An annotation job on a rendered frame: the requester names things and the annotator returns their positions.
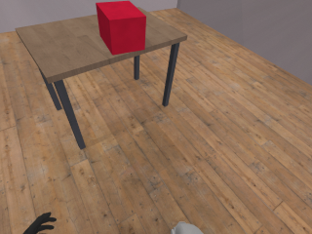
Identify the robot left hand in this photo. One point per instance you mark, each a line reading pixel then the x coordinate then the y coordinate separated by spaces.
pixel 36 226

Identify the right robot thigh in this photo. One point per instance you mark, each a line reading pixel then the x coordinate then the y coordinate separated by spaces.
pixel 186 228

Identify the carton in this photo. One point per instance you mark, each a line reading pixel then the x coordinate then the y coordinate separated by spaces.
pixel 122 26

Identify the table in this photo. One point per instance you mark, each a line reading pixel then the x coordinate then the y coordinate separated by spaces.
pixel 68 47

